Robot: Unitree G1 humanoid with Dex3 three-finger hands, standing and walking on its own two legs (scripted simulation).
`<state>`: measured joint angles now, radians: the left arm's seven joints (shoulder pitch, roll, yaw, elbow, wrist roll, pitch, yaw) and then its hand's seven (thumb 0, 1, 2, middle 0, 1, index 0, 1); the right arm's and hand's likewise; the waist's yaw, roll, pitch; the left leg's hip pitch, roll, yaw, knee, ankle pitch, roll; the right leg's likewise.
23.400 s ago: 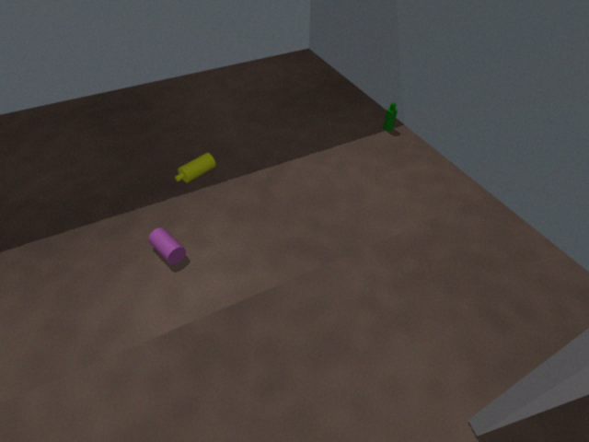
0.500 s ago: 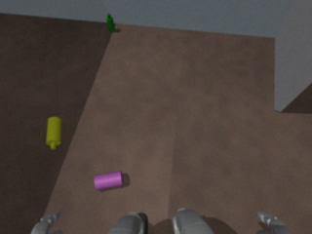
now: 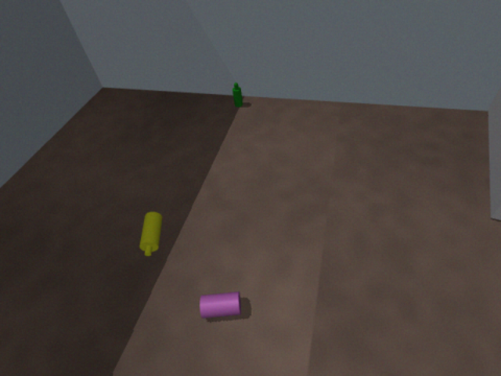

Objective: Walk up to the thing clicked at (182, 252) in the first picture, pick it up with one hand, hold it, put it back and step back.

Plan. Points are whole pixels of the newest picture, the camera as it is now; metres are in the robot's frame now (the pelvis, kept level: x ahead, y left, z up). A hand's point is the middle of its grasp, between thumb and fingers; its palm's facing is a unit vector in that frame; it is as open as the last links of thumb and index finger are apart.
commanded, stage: walk up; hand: left
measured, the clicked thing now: (220, 304) +0.53 +0.20 -0.73
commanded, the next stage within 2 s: stand in 0.14 s
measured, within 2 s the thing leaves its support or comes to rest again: neither
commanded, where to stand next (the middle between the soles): +0.14 -0.01 m, yaw -4 degrees
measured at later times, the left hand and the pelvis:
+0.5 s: hand out of the picture +0.05 +0.28 -0.16, palm faces -0.05 -0.94 -0.33, open 7.4 cm; pelvis -0.01 +0.03 +0.00, yaw -1 degrees
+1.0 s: hand out of the picture +0.09 +0.26 -0.15, palm faces -0.05 -0.94 -0.35, open 7.4 cm; pelvis +0.00 +0.01 +0.01, yaw +1 degrees
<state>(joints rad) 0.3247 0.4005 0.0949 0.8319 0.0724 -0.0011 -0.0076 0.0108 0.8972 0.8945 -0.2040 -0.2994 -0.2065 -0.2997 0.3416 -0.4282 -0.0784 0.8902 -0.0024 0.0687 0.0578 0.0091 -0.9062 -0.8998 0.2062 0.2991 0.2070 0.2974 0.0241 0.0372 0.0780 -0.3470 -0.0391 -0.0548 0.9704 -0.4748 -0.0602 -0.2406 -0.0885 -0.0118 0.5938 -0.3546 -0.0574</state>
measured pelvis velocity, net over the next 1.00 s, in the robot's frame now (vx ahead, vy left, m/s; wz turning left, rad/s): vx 0.00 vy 0.01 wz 0.02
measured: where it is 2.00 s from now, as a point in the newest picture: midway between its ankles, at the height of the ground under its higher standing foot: outside the picture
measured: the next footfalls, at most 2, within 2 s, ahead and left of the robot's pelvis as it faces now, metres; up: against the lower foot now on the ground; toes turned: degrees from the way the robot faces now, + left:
left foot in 0.10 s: +0.02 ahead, +0.15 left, +0.00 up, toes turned +3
right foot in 0.40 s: +0.08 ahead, -0.11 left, +0.00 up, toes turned -1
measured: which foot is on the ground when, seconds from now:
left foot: up 0.00-0.08, down 0.10-1.00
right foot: down 0.00-0.12, up 0.14-0.38, down 0.40-1.00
